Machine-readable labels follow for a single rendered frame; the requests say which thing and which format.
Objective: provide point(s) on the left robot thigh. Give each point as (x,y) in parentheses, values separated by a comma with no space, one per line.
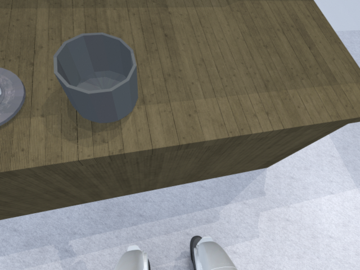
(133,260)

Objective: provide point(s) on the lid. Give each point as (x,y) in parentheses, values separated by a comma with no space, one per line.
(12,95)

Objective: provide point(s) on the right robot foot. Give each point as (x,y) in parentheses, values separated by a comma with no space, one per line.
(193,244)

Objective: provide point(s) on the table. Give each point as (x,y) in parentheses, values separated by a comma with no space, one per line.
(224,87)

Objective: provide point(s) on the pot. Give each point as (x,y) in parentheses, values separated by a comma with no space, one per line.
(98,73)

